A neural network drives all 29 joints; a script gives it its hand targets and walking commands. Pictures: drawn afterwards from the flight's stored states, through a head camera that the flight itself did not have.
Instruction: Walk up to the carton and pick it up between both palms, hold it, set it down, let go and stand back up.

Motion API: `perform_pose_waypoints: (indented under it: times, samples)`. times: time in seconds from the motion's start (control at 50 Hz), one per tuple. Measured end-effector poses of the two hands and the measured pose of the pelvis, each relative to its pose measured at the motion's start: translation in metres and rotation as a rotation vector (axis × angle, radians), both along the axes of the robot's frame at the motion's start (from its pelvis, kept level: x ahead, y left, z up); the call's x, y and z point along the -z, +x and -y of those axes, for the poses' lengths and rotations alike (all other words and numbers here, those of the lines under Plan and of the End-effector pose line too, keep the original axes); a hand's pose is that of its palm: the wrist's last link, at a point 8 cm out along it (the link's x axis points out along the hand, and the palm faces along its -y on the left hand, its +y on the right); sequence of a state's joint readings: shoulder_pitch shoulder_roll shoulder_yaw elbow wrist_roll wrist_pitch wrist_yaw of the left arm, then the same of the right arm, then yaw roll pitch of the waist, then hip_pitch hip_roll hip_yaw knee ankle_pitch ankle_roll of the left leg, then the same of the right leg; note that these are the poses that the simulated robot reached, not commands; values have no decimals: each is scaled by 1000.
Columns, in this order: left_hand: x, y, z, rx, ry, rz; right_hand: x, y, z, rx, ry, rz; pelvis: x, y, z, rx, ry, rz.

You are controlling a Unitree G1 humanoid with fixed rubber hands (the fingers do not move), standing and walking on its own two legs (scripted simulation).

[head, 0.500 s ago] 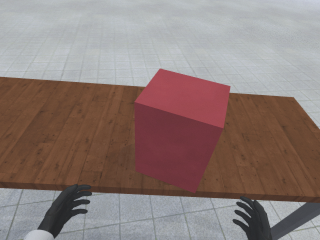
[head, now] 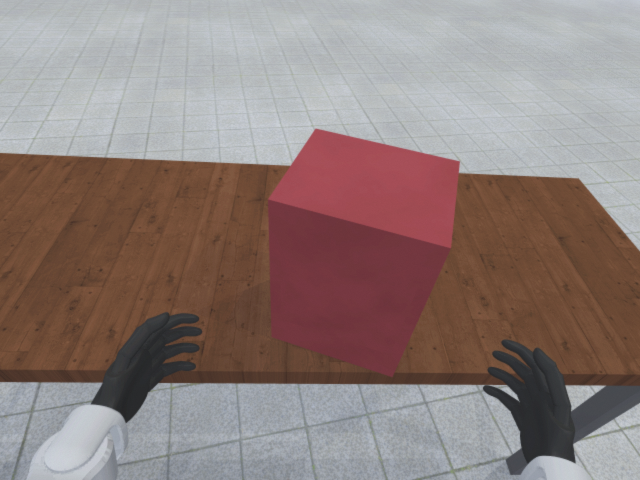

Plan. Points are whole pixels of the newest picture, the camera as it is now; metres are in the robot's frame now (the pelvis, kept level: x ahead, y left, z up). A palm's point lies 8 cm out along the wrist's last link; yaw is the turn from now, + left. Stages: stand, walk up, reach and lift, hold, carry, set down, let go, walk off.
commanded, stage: reach and lift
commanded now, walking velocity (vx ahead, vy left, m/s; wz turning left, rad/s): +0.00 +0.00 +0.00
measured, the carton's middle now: (355, 258) +0.41 -0.02 +0.07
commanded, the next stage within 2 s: none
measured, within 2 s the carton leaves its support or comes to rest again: neither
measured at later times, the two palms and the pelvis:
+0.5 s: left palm (167, 306) +0.27 +0.19 +0.12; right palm (551, 357) +0.25 -0.22 +0.12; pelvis -0.01 -0.04 +0.00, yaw +1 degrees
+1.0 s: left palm (179, 235) +0.34 +0.19 +0.16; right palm (547, 294) +0.30 -0.21 +0.16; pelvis -0.03 -0.03 +0.00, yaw +2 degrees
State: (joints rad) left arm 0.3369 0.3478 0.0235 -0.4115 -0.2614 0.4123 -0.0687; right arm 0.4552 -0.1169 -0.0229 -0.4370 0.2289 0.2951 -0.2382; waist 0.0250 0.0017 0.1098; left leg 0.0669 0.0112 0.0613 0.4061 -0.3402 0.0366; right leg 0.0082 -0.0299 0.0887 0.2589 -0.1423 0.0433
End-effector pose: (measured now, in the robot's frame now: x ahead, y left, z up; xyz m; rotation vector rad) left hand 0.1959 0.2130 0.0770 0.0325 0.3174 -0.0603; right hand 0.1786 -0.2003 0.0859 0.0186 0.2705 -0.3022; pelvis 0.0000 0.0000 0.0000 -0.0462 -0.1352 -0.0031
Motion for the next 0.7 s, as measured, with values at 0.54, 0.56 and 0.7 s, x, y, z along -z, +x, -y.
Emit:
perform_pose_waypoints:
  times: [0.54,0.56,0.7]
  samples:
    - [-41,80,24,8,-11,-3,-35,70,17,-44,47,40,-2,-9,38,-18,20,-59]
    - [-42,83,24,8,-11,-2,-36,72,17,-45,49,41,-2,-10,39,-19,21,-62]
    - [-54,99,25,16,-5,7,-46,86,13,-54,57,54,-2,-15,42,-26,22,-77]
